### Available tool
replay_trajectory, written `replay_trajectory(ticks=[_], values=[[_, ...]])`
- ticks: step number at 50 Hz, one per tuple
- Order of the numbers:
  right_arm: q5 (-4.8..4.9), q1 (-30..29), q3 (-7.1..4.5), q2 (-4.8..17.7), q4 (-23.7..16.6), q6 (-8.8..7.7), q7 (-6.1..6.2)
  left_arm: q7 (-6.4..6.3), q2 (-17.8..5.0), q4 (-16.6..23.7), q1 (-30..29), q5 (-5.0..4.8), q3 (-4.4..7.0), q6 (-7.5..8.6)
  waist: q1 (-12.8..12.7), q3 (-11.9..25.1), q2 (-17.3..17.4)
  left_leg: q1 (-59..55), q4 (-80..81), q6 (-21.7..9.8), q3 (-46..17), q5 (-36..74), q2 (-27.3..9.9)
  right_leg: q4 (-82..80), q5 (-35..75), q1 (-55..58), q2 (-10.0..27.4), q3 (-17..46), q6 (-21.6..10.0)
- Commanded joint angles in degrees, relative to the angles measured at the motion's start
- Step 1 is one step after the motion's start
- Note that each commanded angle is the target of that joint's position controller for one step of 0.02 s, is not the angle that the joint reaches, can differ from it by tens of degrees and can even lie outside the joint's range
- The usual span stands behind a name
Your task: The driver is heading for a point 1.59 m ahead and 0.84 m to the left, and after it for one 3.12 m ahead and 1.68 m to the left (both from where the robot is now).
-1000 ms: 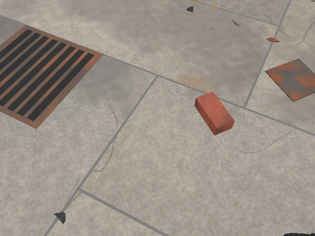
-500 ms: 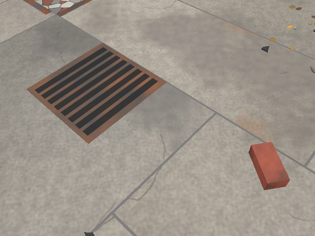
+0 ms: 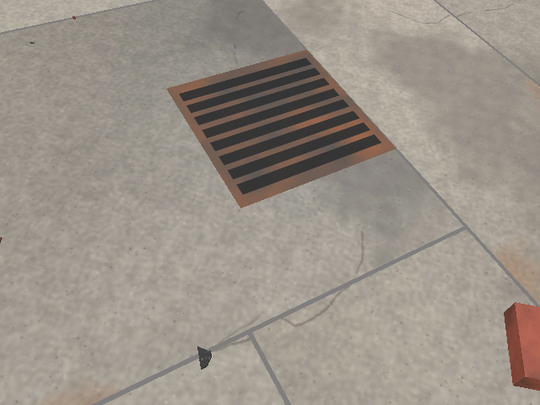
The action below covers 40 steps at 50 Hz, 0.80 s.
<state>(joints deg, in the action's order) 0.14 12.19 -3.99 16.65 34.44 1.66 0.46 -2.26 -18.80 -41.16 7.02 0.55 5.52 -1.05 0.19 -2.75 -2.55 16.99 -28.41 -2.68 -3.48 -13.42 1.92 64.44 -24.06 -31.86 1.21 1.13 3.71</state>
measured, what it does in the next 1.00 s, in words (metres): steps on the spot, turning left: right foot, then left foot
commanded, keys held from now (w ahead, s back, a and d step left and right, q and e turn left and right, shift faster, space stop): q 0.34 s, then no key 0.60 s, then w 0.06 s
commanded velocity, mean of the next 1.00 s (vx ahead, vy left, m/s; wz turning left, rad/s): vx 0.01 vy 0.00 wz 0.34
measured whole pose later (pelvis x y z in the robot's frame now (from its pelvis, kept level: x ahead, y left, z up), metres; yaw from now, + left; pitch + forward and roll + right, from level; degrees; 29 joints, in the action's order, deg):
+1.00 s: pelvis -0.01 +0.01 -0.01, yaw +18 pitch -1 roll +0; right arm -0.8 11.3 -1.2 12.3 40.0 0.9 0.7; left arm -0.9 -15.9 -46.9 12.4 0.6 1.9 0.3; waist -1.5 -1.1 -0.7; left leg 11.0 -30.6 -1.1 -3.0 -18.2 1.8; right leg 29.6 -16.5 -12.0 3.0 0.6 3.1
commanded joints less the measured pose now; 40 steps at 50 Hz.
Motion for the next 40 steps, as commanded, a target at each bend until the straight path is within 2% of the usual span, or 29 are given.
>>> replay_trajectory(ticks=[1,6,11,13,15,16,17,18,19,20,21,22,23,25,27,29,31,32,33,34,35,36,37,38,40], values=[[-0.02,-2.7,-2.19,8.8,-4.3,-0.96,1.08,-0.02,-4.3,3.9,-0.6,-0.28,1.22,1.00,-0.9,8.4,10.3,-9.5,8.6,-10.1,-14.5,22.4,-12.6,1.0,4.6,-3.8,-0.4,2.5,0.7],[0.25,-1.5,-2.86,10.5,-3.8,-0.39,1.67,0.51,-2.8,4.9,-3.6,-0.44,0.45,1.39,0.8,7.5,10.9,-10.4,7.8,-10.3,-18.8,14.9,-11.9,-13.8,4.8,-1.2,-1.7,3.6,1.4],[0.40,-2.7,-3.17,11.2,-4.1,0.24,0.95,1.48,-3.3,5.2,-3.4,-0.98,0.52,2.31,1.2,7.3,11.7,-7.4,6.4,-10.6,-24.7,14.9,-11.2,-22.9,2.0,5.9,-3.6,4.1,0.4],[0.76,-3.5,-3.19,11.1,-4.2,0.49,0.74,1.94,-3.5,5.2,-2.5,-1.18,0.62,2.79,0.9,7.9,12.1,-8.2,5.1,-10.2,-27.1,17.7,-10.6,-27.5,2.2,8.6,-4.1,4.2,-0.2],[1.51,-5.4,-3.08,10.7,-4.5,0.82,0.88,2.35,-3.4,4.5,0.3,-1.14,0.84,3.24,-1.2,8.4,11.7,-7.4,2.8,-8.1,-27.5,18.4,-8.6,-38.0,8.5,14.6,-4.2,3.4,-1.4],[1.86,-5.6,-2.85,9.9,-4.6,0.93,1.13,2.29,-4.1,3.8,2.1,-0.81,1.20,3.35,-2.1,8.8,10.6,-4.5,1.0,-5.9,-26.3,13.9,-6.6,-43.8,15.6,20.3,-2.3,3.6,-2.5],[1.29,-3.3,-2.16,7.4,-4.6,0.88,1.18,1.94,-7.4,4.1,3.5,0.10,1.92,3.11,-1.0,10.8,3.2,2.1,-7.0,-2.5,-21.3,0.1,-2.6,-45.0,20.8,27.8,7.5,11.2,-6.1],[1.39,-0.7,-2.09,6.6,-5.3,0.41,1.20,1.90,-11.7,4.2,1.9,1.38,2.51,2.48,2.0,7.6,-12.4,14.0,-17.3,1.4,-9.0,-20.7,7.5,-46.5,33.5,28.8,18.2,24.5,-15.3],[0.05,-0.7,-3.58,11.4,-4.5,-0.21,1.36,1.87,-8.8,5.0,1.5,1.79,1.94,2.78,0.4,7.2,-10.4,15.6,-31.5,4.4,-7.8,-24.7,4.3,-47.2,34.1,24.9,23.3,29.0,-21.3],[0.40,-0.2,-4.42,13.1,-3.2,-0.14,1.26,1.54,-6.0,5.8,-0.9,1.24,0.98,2.88,1.2,6.1,-6.2,15.3,-37.3,5.3,-8.0,-20.9,3.0,-46.6,31.9,23.1,20.3,23.9,-20.1],[0.53,0.6,-4.36,11.9,-1.7,0.39,1.42,1.38,-4.5,6.0,-3.2,0.52,0.48,2.78,2.1,4.8,-4.1,15.0,-39.4,6.4,-7.5,-17.5,2.7,-45.9,29.0,22.2,16.0,18.5,-17.2],[0.34,0.8,-4.03,10.4,-1.0,0.89,1.62,1.27,-3.8,6.0,-3.7,-0.30,0.11,2.73,1.6,4.2,-3.9,16.1,-41.2,7.1,-7.5,-14.8,2.9,-45.4,28.5,22.9,13.9,15.8,-15.9],[0.48,0.7,-3.48,8.5,-0.9,1.16,1.53,1.12,-3.6,5.7,-3.2,-0.53,-0.26,2.58,1.3,4.0,-4.0,15.6,-41.7,7.8,-7.0,-13.4,3.2,-45.2,31.1,22.9,12.8,13.6,-15.9],[0.87,-1.2,-2.53,6.2,-1.5,1.02,1.45,0.99,-3.5,4.9,-1.4,-0.15,-0.48,2.17,0.1,4.4,-5.3,14.3,-36.1,8.5,-4.6,-11.8,2.7,-45.3,32.7,24.6,10.8,10.1,-16.1],[0.55,-2.9,-1.61,4.5,-2.0,0.85,1.42,0.95,-3.5,4.4,-0.5,-0.04,-0.59,1.86,-0.9,5.8,-6.9,11.3,-26.4,8.9,-2.9,-11.8,0.6,-44.4,33.2,27.1,10.7,9.1,-16.2],[0.21,-3.9,-0.68,3.1,-2.3,0.72,1.06,1.23,-5.0,4.0,-0.3,-0.35,-0.29,1.46,-1.7,6.4,-8.6,5.0,-16.4,8.7,0.2,-13.0,-1.3,-44.0,33.3,25.8,10.7,8.3,-16.3],[0.65,-3.3,-0.94,4.3,-1.7,0.60,0.86,1.50,-6.4,3.2,1.4,-0.83,-0.06,1.07,-2.3,6.4,-9.1,1.0,-8.5,8.2,2.3,-10.0,-0.9,-43.1,33.5,25.3,11.4,9.5,-16.6],[0.65,-1.6,-1.04,4.4,-0.8,0.52,0.74,1.58,-6.3,3.0,1.2,-1.23,-0.25,0.96,-1.3,6.2,-8.4,-2.0,-2.1,7.5,3.0,-5.2,-0.6,-42.1,33.4,24.6,11.1,9.4,-16.1],[0.44,0.3,-1.00,4.1,0.3,0.38,0.60,1.65,-5.6,2.6,1.3,-1.68,-0.62,0.99,0.0,5.9,-7.5,-6.5,6.6,6.1,3.6,1.8,-0.2,-41.1,32.8,22.9,10.4,8.9,-14.7],[-0.01,0.4,-1.03,5.3,0.3,0.28,0.65,1.77,-4.5,1.6,3.8,-1.73,-1.11,1.50,-0.2,6.0,-5.6,-11.7,11.0,4.4,1.1,7.9,-1.6,-40.8,29.7,20.2,9.6,8.5,-11.8],[-0.44,1.3,-1.40,8.3,-0.3,0.25,1.13,2.17,-3.0,1.6,4.9,-0.25,-1.83,2.35,-1.2,8.7,0.5,-18.4,8.6,2.3,-5.7,20.4,-7.9,-37.5,23.0,16.0,7.2,5.9,-7.6],[-1.16,-1.6,-1.50,10.0,0.0,0.36,1.30,2.57,0.1,1.8,6.8,1.00,-2.73,3.17,-4.9,8.8,11.4,-14.7,5.0,-2.1,-9.0,21.3,-11.9,-37.5,10.7,15.4,2.0,0.2,-3.6],[-1.13,-3.4,-0.54,5.4,-0.6,0.02,0.64,2.39,-1.1,1.7,3.8,1.45,-2.80,3.16,-2.6,8.3,10.6,-9.2,5.8,-4.0,-8.8,12.9,-11.2,-38.2,9.7,19.8,2.2,-0.2,-1.4],[-1.48,-3.7,0.00,3.6,-0.3,-0.35,0.23,2.41,-2.3,1.6,1.7,1.18,-2.51,3.05,-1.8,6.5,9.1,-8.1,6.1,-2.6,-7.5,7.1,-8.9,-38.2,12.4,20.0,1.8,-0.5,-0.7],[-1.50,-2.9,-0.13,4.7,0.5,-0.98,0.12,2.05,-2.8,1.0,1.4,0.65,-2.32,2.52,-1.1,3.9,8.8,-6.4,6.3,-0.7,-6.5,5.8,-7.1,-37.5,14.7,19.2,1.6,-0.8,-1.0]])
Keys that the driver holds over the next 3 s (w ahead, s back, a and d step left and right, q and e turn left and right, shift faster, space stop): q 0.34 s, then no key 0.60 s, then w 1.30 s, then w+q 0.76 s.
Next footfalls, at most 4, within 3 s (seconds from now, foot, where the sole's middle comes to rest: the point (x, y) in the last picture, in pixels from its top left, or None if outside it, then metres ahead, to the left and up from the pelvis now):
0.34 right None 0.08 -0.13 -0.78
0.70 left None -0.02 0.12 -0.78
1.22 right None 0.12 -0.09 -0.78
1.72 left None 0.41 0.21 -0.78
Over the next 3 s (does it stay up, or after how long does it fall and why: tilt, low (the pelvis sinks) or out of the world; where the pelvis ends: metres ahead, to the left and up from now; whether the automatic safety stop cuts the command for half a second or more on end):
stays up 0.93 0.29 0.00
